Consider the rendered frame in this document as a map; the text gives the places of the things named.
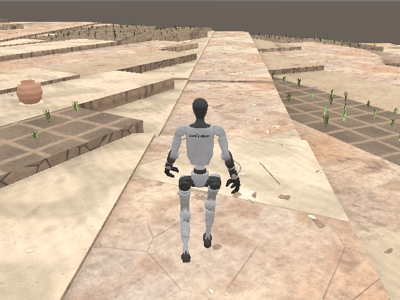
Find right robot upper arm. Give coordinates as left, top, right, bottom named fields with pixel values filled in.
left=213, top=126, right=231, bottom=161

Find humanoid robot head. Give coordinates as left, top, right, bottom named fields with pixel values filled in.
left=189, top=98, right=211, bottom=128

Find robot right forearm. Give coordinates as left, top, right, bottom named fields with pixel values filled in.
left=225, top=151, right=238, bottom=179

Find robot left hand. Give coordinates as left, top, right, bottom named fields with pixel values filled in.
left=164, top=167, right=179, bottom=178

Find left robot foot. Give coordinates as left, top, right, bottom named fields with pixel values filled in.
left=181, top=252, right=191, bottom=263

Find robot right hand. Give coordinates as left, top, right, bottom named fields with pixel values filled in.
left=226, top=177, right=240, bottom=194

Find left robot upper arm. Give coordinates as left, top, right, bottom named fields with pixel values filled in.
left=170, top=126, right=187, bottom=159

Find robot left forearm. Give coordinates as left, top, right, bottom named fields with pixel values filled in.
left=165, top=150, right=175, bottom=169

